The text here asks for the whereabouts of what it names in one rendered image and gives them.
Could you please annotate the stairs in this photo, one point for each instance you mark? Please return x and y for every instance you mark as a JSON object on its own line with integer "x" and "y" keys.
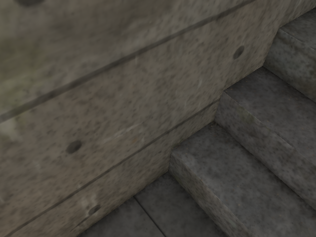
{"x": 253, "y": 168}

